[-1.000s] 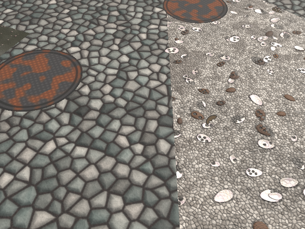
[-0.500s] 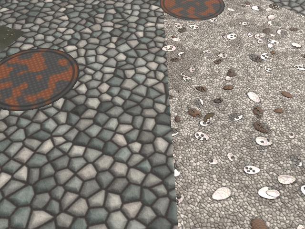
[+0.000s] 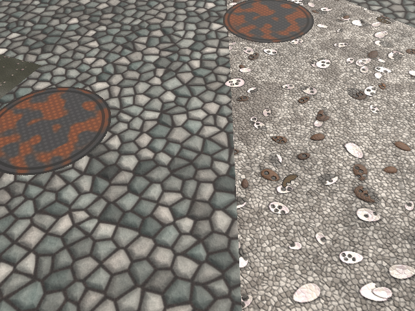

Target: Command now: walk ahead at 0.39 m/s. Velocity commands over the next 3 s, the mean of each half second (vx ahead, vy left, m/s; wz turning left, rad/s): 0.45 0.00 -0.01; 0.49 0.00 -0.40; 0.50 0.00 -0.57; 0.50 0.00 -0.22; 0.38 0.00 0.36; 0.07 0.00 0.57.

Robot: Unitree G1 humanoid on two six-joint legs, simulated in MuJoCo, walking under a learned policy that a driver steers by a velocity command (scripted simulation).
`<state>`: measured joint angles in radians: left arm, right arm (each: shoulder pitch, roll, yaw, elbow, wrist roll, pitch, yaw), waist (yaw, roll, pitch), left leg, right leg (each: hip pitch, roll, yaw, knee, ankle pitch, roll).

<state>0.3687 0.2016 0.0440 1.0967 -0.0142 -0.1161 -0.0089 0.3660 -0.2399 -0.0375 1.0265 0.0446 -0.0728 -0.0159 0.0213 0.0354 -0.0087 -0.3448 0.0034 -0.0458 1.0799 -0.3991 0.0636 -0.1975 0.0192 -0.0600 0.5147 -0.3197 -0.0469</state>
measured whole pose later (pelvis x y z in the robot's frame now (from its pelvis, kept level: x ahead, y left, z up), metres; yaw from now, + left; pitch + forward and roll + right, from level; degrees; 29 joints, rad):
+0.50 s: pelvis +0.27 +0.05 -0.01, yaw -1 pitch +1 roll +1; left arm 0.39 0.23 0.03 1.02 -0.03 -0.10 0.01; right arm 0.09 -0.24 -0.05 0.91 0.01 -0.11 0.04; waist 0.02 -0.02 0.05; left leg -0.41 -0.04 0.08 0.53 -0.13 0.07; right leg -0.26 -0.01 0.06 1.21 -0.41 -0.05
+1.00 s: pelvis +0.55 -0.01 -0.02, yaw -15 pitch +2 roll +1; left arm 0.06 0.24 0.07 0.76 -0.02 -0.06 -0.05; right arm 0.32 -0.26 -0.05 0.99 0.00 -0.06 -0.02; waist -0.03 -0.01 0.05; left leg -0.02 0.07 0.20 0.76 -0.45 -0.02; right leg -0.53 0.02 -0.08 0.63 -0.12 -0.12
